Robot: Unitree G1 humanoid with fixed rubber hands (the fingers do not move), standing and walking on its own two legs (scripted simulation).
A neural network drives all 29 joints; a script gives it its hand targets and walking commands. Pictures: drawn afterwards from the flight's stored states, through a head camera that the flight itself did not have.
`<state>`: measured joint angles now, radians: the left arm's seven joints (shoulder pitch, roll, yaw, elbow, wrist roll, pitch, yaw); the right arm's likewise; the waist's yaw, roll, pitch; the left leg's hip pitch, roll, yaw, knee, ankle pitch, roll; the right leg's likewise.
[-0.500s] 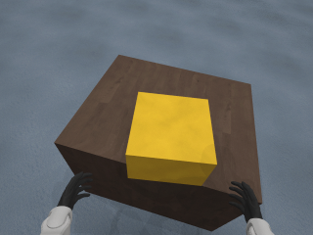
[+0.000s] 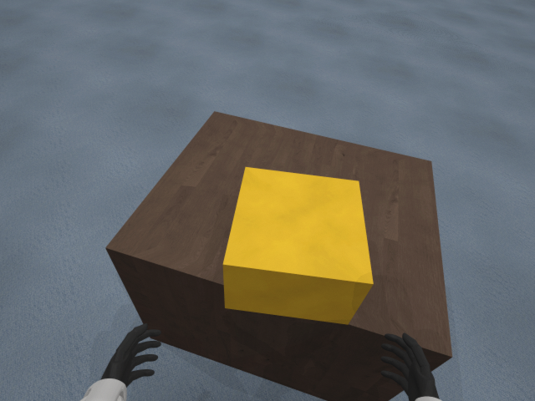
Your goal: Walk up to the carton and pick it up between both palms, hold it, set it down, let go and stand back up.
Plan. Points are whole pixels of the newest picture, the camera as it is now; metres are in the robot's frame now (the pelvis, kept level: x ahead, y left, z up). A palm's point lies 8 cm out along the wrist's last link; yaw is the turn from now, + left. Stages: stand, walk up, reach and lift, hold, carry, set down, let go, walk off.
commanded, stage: set down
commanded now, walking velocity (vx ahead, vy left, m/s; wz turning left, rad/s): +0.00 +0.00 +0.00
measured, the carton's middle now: (294, 242) +0.46 -0.05 -0.11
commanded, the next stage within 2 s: let go in 1.08 s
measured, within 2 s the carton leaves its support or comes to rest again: neither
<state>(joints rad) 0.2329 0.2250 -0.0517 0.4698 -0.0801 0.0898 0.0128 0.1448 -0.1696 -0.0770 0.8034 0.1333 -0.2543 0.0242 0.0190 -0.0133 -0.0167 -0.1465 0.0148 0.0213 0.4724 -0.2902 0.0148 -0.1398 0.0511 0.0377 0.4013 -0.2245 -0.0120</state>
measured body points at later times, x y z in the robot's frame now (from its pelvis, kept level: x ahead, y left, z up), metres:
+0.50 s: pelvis -0.02 -0.02 +0.00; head -0.02 -0.01 +0.45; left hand +0.15 +0.21 -0.10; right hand +0.15 -0.24 -0.10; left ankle -0.02 +0.10 -0.74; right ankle +0.00 -0.12 -0.74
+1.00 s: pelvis -0.01 -0.01 +0.00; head +0.02 +0.00 +0.45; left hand +0.16 +0.22 -0.12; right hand +0.16 -0.22 -0.12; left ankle -0.02 +0.10 -0.74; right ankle +0.00 -0.12 -0.74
